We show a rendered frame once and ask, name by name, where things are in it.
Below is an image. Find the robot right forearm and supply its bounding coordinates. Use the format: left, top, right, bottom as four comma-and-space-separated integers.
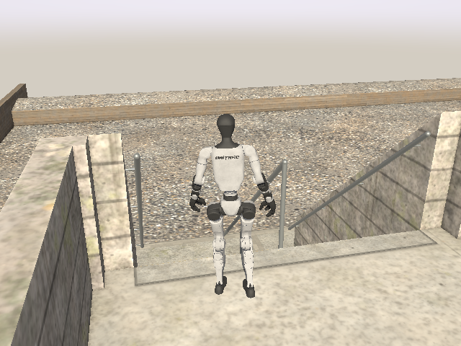
257, 173, 274, 203

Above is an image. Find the robot left forearm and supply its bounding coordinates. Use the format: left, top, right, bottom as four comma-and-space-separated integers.
191, 175, 202, 200

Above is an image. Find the robot right upper arm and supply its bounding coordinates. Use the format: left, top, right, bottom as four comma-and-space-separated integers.
242, 144, 264, 185

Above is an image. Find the robot left upper arm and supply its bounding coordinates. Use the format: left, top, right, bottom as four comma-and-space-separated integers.
194, 146, 212, 185

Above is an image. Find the left robot hand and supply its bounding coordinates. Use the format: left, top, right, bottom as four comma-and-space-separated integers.
189, 197, 206, 212

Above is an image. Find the robot torso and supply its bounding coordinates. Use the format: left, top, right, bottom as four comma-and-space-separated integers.
211, 142, 245, 216

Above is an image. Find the right robot thigh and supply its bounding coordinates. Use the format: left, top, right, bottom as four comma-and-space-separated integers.
240, 200, 256, 250

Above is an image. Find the right robot hand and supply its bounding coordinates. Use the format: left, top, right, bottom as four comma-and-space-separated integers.
259, 199, 276, 217

